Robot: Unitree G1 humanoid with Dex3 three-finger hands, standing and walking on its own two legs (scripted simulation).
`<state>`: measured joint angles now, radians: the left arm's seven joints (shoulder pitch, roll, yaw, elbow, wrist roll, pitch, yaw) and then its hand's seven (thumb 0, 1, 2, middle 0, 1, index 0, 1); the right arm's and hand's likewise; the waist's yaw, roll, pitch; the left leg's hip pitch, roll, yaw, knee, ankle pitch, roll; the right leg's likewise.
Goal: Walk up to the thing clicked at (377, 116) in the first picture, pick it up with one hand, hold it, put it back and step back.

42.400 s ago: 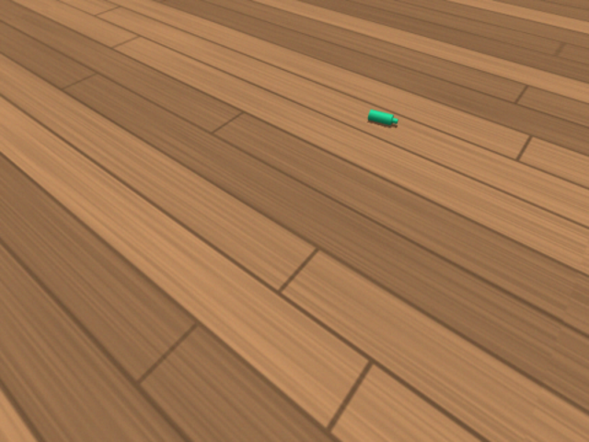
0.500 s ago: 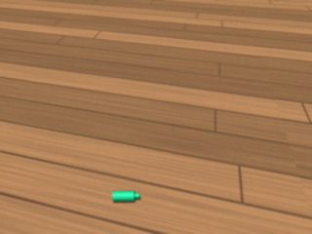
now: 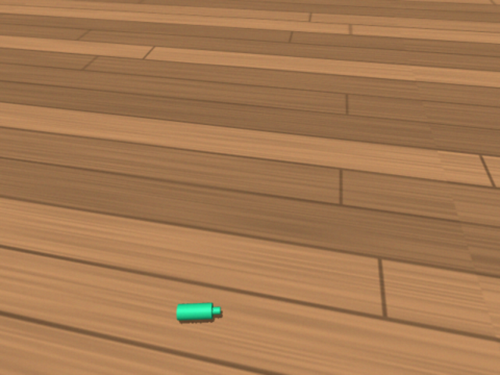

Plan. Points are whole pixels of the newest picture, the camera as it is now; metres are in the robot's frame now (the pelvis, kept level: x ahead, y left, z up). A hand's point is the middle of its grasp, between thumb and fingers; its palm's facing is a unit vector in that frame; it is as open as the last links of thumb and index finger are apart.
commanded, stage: stand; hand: left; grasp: from above
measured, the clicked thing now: (199, 311) +0.48 +0.24 -0.75
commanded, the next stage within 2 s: step back in 1.28 s
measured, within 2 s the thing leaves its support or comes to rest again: neither
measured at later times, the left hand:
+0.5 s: hand out of the picture +0.06 +0.20 -0.17, palm faces -0.01 -0.97 -0.25, open 7.3 cm
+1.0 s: hand out of the picture +0.06 +0.22 -0.17, palm faces +0.00 -0.96 -0.28, open 7.3 cm
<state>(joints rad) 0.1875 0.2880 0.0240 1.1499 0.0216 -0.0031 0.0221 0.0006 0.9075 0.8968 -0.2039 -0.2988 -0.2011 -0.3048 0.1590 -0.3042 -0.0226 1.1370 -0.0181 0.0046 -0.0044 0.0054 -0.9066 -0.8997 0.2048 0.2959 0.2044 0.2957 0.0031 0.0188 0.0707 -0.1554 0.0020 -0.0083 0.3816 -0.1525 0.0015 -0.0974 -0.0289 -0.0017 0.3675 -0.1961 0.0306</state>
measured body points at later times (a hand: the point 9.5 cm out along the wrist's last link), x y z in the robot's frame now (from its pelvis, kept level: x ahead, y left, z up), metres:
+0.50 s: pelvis +0.02 +0.00 +0.00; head +0.02 -0.01 +0.45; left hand +0.06 +0.25 -0.15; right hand +0.05 -0.26 -0.15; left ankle +0.04 +0.12 -0.74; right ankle +0.01 -0.14 -0.74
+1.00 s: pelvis +0.02 +0.00 +0.00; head +0.02 +0.00 +0.45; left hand +0.06 +0.27 -0.15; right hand +0.06 -0.27 -0.15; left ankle +0.04 +0.12 -0.74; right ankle +0.01 -0.14 -0.74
